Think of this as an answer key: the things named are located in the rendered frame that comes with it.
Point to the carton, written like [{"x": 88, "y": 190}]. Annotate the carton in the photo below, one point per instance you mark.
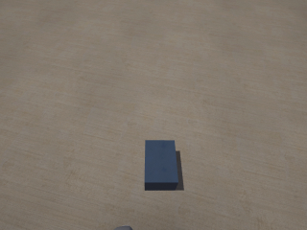
[{"x": 160, "y": 165}]

